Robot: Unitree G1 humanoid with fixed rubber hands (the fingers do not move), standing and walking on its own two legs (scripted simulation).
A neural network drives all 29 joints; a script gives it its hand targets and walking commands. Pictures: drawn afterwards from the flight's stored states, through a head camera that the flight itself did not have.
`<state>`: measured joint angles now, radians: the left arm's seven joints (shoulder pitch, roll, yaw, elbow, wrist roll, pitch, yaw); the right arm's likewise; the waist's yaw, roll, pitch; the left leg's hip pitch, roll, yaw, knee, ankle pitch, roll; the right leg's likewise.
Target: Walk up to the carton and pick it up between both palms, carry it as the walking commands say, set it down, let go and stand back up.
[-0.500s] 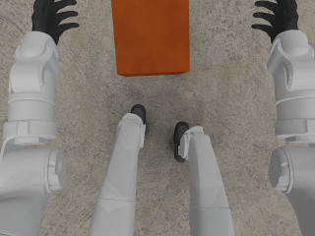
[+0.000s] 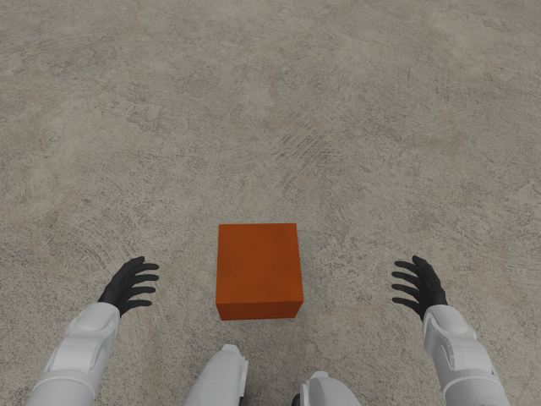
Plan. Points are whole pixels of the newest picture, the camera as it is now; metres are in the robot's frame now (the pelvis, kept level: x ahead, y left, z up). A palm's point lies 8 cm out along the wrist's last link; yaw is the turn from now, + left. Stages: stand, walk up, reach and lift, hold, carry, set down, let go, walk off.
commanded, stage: let go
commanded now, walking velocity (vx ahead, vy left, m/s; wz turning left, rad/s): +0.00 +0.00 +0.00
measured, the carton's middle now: (258, 272) +0.50 +0.08 -0.61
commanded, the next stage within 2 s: stand in 0.80 s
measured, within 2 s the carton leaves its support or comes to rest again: neither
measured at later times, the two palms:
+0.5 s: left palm (140, 312) +0.22 +0.22 -0.03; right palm (474, 357) +0.22 -0.25 -0.03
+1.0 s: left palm (129, 323) +0.21 +0.24 -0.05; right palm (480, 364) +0.21 -0.27 -0.04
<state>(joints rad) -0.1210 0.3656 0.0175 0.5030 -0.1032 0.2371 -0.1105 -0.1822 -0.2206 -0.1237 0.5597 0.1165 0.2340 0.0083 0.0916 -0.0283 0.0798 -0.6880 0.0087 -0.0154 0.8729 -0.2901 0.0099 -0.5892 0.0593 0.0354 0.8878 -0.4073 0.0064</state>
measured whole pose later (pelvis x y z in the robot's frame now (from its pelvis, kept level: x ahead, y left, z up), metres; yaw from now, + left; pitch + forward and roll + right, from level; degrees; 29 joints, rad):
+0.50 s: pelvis +0.06 -0.01 +0.04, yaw +0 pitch -4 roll +1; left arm 0.22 0.26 -0.01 0.36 -0.01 0.16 -0.08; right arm 0.25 -0.20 -0.11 0.42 0.11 0.12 0.06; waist 0.05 -0.04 0.13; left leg -0.25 -0.01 0.01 0.60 -0.28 0.00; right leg -0.17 0.03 0.05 0.63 -0.39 -0.01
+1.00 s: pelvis +0.08 -0.02 +0.04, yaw -1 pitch -3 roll +1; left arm 0.22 0.26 0.02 0.59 0.04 0.07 -0.01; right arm 0.26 -0.20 -0.11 0.59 0.07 0.06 0.03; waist 0.05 -0.05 0.01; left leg -0.25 -0.01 0.01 0.59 -0.30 0.00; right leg -0.17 0.02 0.05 0.62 -0.41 -0.01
